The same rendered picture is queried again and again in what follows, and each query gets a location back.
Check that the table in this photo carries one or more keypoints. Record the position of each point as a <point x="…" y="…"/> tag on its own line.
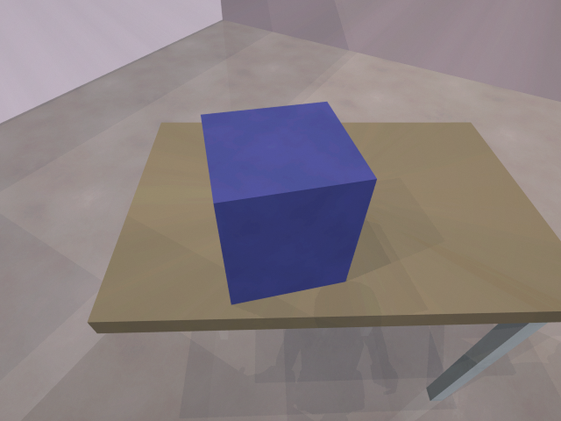
<point x="449" y="238"/>

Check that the carton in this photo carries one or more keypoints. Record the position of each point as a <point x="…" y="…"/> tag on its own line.
<point x="290" y="191"/>

